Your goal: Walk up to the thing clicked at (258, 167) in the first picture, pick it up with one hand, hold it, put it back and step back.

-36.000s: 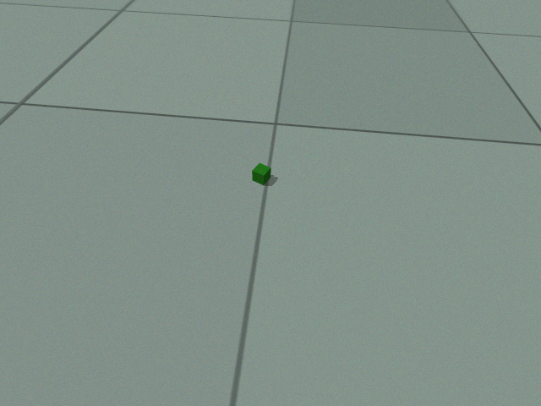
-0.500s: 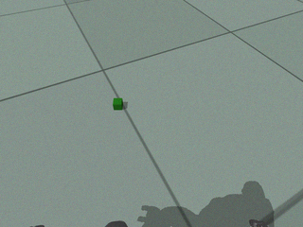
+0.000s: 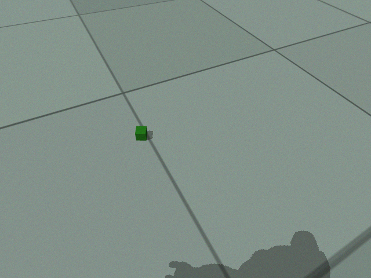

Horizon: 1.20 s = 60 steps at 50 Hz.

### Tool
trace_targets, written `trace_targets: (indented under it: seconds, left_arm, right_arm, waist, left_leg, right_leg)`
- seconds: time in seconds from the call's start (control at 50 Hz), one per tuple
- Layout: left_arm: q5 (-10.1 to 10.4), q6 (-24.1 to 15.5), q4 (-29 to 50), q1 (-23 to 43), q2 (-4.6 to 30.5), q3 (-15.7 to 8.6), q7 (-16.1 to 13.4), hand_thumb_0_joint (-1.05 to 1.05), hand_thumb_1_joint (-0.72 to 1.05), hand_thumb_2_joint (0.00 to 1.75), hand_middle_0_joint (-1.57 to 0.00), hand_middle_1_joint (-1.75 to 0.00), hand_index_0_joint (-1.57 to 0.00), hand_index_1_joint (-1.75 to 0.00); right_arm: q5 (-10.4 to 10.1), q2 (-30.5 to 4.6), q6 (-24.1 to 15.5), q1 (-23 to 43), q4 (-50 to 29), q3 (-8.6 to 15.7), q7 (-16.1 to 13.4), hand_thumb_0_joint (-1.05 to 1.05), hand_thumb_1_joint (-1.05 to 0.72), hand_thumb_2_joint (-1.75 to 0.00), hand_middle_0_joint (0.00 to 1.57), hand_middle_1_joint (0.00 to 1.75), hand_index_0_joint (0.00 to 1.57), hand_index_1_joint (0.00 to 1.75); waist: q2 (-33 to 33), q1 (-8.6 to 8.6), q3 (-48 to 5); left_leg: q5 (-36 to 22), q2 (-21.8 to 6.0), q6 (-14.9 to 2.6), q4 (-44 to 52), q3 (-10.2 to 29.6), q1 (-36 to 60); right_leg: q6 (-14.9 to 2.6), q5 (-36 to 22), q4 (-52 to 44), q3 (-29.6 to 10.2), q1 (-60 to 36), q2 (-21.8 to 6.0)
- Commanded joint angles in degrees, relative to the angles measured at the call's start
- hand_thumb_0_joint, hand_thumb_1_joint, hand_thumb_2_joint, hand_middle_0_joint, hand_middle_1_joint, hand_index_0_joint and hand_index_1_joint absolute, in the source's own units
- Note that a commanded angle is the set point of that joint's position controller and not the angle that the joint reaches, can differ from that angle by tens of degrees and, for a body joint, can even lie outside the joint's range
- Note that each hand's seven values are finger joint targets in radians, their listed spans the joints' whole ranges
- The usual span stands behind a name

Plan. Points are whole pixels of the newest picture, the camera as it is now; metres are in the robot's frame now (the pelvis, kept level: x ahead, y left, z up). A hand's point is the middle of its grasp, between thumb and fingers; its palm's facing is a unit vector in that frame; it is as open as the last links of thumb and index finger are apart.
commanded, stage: step back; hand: left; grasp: from above
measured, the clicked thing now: (141, 133) +1.10 +0.28 -0.73
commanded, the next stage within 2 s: stand in 0.44 s
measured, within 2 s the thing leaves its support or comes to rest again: neither
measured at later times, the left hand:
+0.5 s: hand out of the picture +0.14 +0.27 -0.15, palm faces +0.02 -0.94 -0.34, open 7.4 cm
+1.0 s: hand out of the picture +0.10 +0.26 -0.14, palm faces -0.01 -0.94 -0.34, open 7.4 cm
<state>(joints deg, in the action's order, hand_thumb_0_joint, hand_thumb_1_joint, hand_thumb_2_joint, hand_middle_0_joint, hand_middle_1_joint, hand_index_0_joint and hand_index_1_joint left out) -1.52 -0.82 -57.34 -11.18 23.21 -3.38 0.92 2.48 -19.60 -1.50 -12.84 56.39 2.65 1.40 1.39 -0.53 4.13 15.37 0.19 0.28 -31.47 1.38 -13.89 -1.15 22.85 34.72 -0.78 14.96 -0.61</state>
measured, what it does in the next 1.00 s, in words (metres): stands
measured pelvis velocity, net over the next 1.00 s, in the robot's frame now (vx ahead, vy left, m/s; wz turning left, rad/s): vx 0.02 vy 0.01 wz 0.01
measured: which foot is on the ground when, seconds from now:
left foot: down 0.00-1.00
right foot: down 0.00-1.00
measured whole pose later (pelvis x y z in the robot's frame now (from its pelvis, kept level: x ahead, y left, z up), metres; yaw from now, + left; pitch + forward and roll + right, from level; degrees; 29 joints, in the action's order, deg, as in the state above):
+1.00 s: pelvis +0.02 +0.01 +0.02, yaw +1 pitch -4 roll +0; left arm -0.8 -0.9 -65.9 -5.7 20.0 -0.2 0.3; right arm 0.5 -19.8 -0.7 -4.2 65.2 0.2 1.0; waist -0.3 -0.2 3.9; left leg 8.0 -0.6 0.2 -18.8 -0.4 -7.4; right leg 1.4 10.5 17.8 0.2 3.7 -1.3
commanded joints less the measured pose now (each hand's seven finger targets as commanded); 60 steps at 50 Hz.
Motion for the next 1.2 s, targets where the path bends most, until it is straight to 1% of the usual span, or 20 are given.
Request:
trace_targets:
  seconds: [0.0, 0.02, 0.04, 0.06, 0.1, 0.14, 0.18, 0.2, 0.22, 0.24, 0.26, 0.3, 0.34, 0.4, 0.44, 0.52, 0.62, 0.7, 0.82, 1.18]
  left_arm:
    - [-0.83, -2.56, 1.96, -2.79, 11.29, -3.26, -1.63, 0.0, 0.9, 0.9, -0.2, -0.3, -0.2, -0.3]
    - [-0.98, -2.76, 1.99, -2.62, 15.78, -3.99, -1.72, 0.0, 0.9, 0.9, -0.2, -0.3, -0.2, -0.3]
    - [-0.95, -2.84, 3.69, 1.66, 17.32, -4.18, -1.52, 0.0, 0.9, 0.9, -0.2, -0.3, -0.2, -0.3]
    - [-0.47, -2.93, 4.69, 3.48, 15.15, -3.81, -1.48, 0.0, 0.9, 0.9, -0.2, -0.3, -0.2, -0.3]
    - [-0.13, -3.15, 4.55, 4.42, 12.83, -2.99, -1.85, 0.0, 0.9, 0.9, -0.2, -0.3, -0.2, -0.3]
    - [-0.17, -2.84, 4.98, 7.5, 12.87, -2.47, -1.56, 0.0, 0.9, 0.9, -0.2, -0.3, -0.2, -0.3]
    - [0.36, -1.98, 4.98, 8.19, 11.62, -1.81, -1.34, 0.0, 0.9, 0.9, -0.2, -0.3, -0.2, -0.3]
    - [0.62, -1.68, 5.34, 7.49, 9.87, -1.05, -1.29, 0.0, 0.9, 0.9, -0.2, -0.3, -0.2, -0.3]
    - [1.39, -1.27, 5.33, 6.49, 7.77, -0.3, -1.24, 0.0, 0.9, 0.9, -0.2, -0.3, -0.2, -0.3]
    - [1.71, -0.83, 4.17, 6.34, 8.84, -0.86, -1.4, 0.0, 0.9, 0.9, -0.2, -0.3, -0.2, -0.3]
    - [1.26, -1.02, 3.15, 5.93, 8.82, -0.73, -1.6, 0.0, 0.9, 0.9, -0.2, -0.3, -0.2, -0.3]
    - [0.9, -1.84, 1.96, 5.77, 9.42, -0.76, -1.68, 0.0, 0.9, 0.9, -0.2, -0.3, -0.2, -0.3]
    - [1.27, -2.06, 1.26, 5.82, 11.04, -1.23, -1.76, 0.0, 0.9, 0.9, -0.2, -0.3, -0.2, -0.3]
    - [1.32, -1.77, 0.82, 6.23, 10.66, -1.0, -2.06, 0.0, 0.9, 0.9, -0.2, -0.3, -0.2, -0.3]
    - [1.91, -1.44, -0.58, 6.82, 8.22, 0.35, -1.77, 0.0, 0.9, 0.9, -0.2, -0.3, -0.2, -0.3]
    - [1.62, -1.09, -1.82, 8.0, 8.69, 0.56, -1.84, 0.0, 0.9, 0.9, -0.2, -0.3, -0.2, -0.3]
    - [1.16, -1.0, -3.26, 8.68, 8.46, 0.77, -1.51, 0.0, 0.9, 0.9, -0.2, -0.3, -0.2, -0.3]
    - [1.1, -1.37, -3.99, 8.9, 8.71, 0.81, -1.39, 0.0, 0.9, 0.9, -0.2, -0.3, -0.2, -0.3]
    - [1.06, -1.33, -4.79, 8.86, 8.61, 0.94, -1.35, 0.0, 0.9, 0.9, -0.2, -0.3, -0.2, -0.3]
    - [0.89, -1.14, -4.8, 6.63, 9.25, 1.06, -0.97, 0.0, 0.9, 0.9, -0.2, -0.3, -0.2, -0.3]
  right_arm:
    - [-1.76, -10.3, -0.16, 6.38, -5.79, 2.24, -1.34, 0.0, -0.9, -0.9, 0.2, 0.3, 0.2, 0.3]
    - [-1.72, -8.96, -0.01, 6.38, -5.92, 1.94, -1.6, 0.0, -0.9, -0.9, 0.2, 0.3, 0.2, 0.3]
    - [-1.11, -11.32, 0.1, 5.02, -4.84, 2.62, -2.1, 0.0, -0.9, -0.9, 0.2, 0.3, 0.2, 0.3]
    - [-1.08, -12.46, -0.14, 2.8, -3.79, 2.79, -2.04, 0.0, -0.9, -0.9, 0.2, 0.3, 0.2, 0.3]
    - [-1.13, -11.3, -0.29, 2.75, -2.68, 2.65, -1.92, 0.0, -0.9, -0.9, 0.2, 0.3, 0.2, 0.3]
    - [-1.2, -10.88, -0.86, 0.6, -1.29, 2.51, -1.6, 0.0, -0.9, -0.9, 0.2, 0.3, 0.2, 0.3]
    - [-0.79, -10.38, -1.15, -0.67, -0.01, 2.91, -1.66, 0.0, -0.9, -0.9, 0.2, 0.3, 0.2, 0.3]
    - [-0.44, -11.57, -1.34, -0.35, 0.03, 3.26, -1.98, 0.0, -0.9, -0.9, 0.2, 0.3, 0.2, 0.3]
    - [-0.3, -13.87, -1.61, 2.14, -0.77, 3.21, -2.18, 0.0, -0.9, -0.9, 0.2, 0.3, 0.2, 0.3]
    - [-0.94, -16.35, -1.52, 5.3, -1.32, 3.24, -1.97, 0.0, -0.9, -0.9, 0.2, 0.3, 0.2, 0.3]
    - [-1.2, -15.71, -1.39, 7.02, -1.16, 2.94, -1.78, 0.0, -0.9, -0.9, 0.2, 0.3, 0.2, 0.3]
    - [-1.41, -13.37, -1.25, 8.94, -0.77, 1.91, -1.82, 0.0, -0.9, -0.9, 0.2, 0.3, 0.2, 0.3]
    - [-1.65, -12.39, -1.19, 8.12, 0.18, 1.78, -2.16, 0.0, -0.9, -0.9, 0.2, 0.3, 0.2, 0.3]
    - [-1.71, -12.14, -0.88, 9.15, 0.88, 1.84, -2.21, 0.0, -0.9, -0.9, 0.2, 0.3, 0.2, 0.3]
    - [-2.24, -12.75, -1.09, 8.51, 1.28, 1.17, -2.09, 0.0, -0.9, -0.9, 0.2, 0.3, 0.2, 0.3]
    - [-2.33, -12.5, -0.84, 10.74, 1.97, 0.81, -2.24, 0.0, -0.9, -0.9, 0.2, 0.3, 0.2, 0.3]
    - [-2.26, -12.08, -0.6, 13.23, 2.47, 0.41, -2.01, 0.0, -0.9, -0.9, 0.2, 0.3, 0.2, 0.3]
    - [-2.2, -11.87, -0.76, 13.3, 3.08, 0.31, -1.83, 0.0, -0.9, -0.9, 0.2, 0.3, 0.2, 0.3]
    - [-2.15, -12.0, -0.54, 13.67, 3.89, 0.1, -1.53, 0.0, -0.9, -0.9, 0.2, 0.3, 0.2, 0.3]
    - [-1.79, -12.77, -0.19, 10.04, 5.95, 0.01, -1.15, 0.0, -0.9, -0.9, 0.2, 0.3, 0.2, 0.3]
  waist:
    - [-1.78, 4.62, -5.39]
    - [7.5, 4.79, -3.8]
    - [7.28, 3.66, -1.33]
    - [4.31, 2.39, -0.74]
    - [4.68, 2.18, -0.37]
    - [8.13, 0.41, -3.12]
    - [6.75, -0.92, -4.52]
    - [3.76, -0.77, -5.88]
    - [-3.52, 0.68, -6.86]
    - [-5.18, 1.57, -6.31]
    - [-4.4, 2.35, -5.56]
    - [-3.44, 2.68, -7.15]
    - [-3.89, 1.59, -7.6]
    - [-3.45, 1.46, -9.41]
    - [-3.4, 0.53, -10.4]
    - [-3.27, 0.65, -9.67]
    - [-2.94, 0.86, -7.05]
    - [-1.5, 0.71, -8.19]
    - [-1.72, 0.68, -5.2]
    - [-1.65, 0.55, -2.21]
  left_leg:
    - [1.1, -4.1, -2.2, -1.15, 6.8, -13.93]
    - [10.12, 1.97, -0.76, -9.81, 3.07, -17.25]
    - [16.33, -0.06, 0.05, -14.92, 3.28, -13.59]
    - [15.81, -1.15, -0.01, -15.69, 4.05, -12.74]
    - [13.39, -2.17, -0.4, -13.41, 4.33, -11.92]
    - [6.94, -1.92, -0.47, -4.16, -0.32, -3.22]
    - [-5.64, -0.09, -0.85, 6.62, -1.88, 4.44]
    - [-12.59, -2.95, -1.76, 7.99, 1.79, 8.87]
    - [-14.43, -10.48, -4.0, 10.66, 11.93, 8.09]
    - [-11.67, -14.73, -8.86, 9.97, 15.57, 2.2]
    - [-13.19, -14.91, -9.08, 9.3, 15.0, 0.19]
    - [-20.2, -9.49, -4.61, 5.54, 7.55, 0.67]
    - [-22.88, -5.94, -2.17, 3.18, 3.01, 1.04]
    - [-25.09, -6.48, -2.94, 3.19, 2.64, 4.39]
    - [-31.4, -8.23, -3.07, 5.94, 4.62, 9.4]
    - [-30.66, -8.21, -2.32, 8.12, 4.06, 10.66]
    - [-20.12, -7.65, -1.73, 12.26, 3.87, 9.88]
    - [-21.45, -7.92, -1.59, 12.76, 3.43, 11.93]
    - [-13.55, -7.44, -1.28, 15.0, 3.89, 8.55]
    - [-0.06, -7.09, -1.08, 17.36, 5.3, 4.1]
  right_leg:
    - [-2.48, -5.71, -14.34, -8.88, -17.03, -4.72]
    - [-6.64, 4.56, -19.91, -22.71, -14.13, -14.56]
    - [-11.71, 3.67, -19.4, -26.55, -7.04, -20.89]
    - [-12.64, -3.79, -17.26, -23.95, -6.91, -20.35]
    - [-10.14, -13.79, -15.5, -17.08, -6.57, -17.11]
    - [-7.87, -22.28, -11.92, -10.03, -3.67, -14.06]
    - [-4.34, -26.01, -6.61, -4.71, -2.09, -9.79]
    - [-2.45, -26.02, -3.16, -3.42, 0.58, -8.18]
    - [0.15, -17.64, -0.31, -0.66, 2.28, -3.65]
    - [0.76, -3.58, -0.89, 0.12, -1.67, -1.24]
    - [0.32, -2.64, -4.37, -0.91, -4.91, -1.84]
    - [-0.51, -15.21, -9.12, -3.03, -9.52, -4.31]
    - [-1.27, -25.68, -8.42, -3.93, -11.44, -6.05]
    - [-1.0, -28.33, -8.01, -2.45, -10.51, -6.01]
    - [-0.1, -31.16, -9.97, -2.63, -10.42, -5.98]
    - [0.38, -29.8, -12.65, -2.19, -11.52, -6.03]
    - [0.92, -22.51, -16.97, -2.53, -10.67, -6.19]
    - [0.8, -23.86, -17.74, -2.76, -10.94, -6.78]
    - [0.97, -17.33, -19.87, -3.14, -10.16, -6.84]
    - [0.4, -6.45, -21.19, -4.03, -6.41, -6.57]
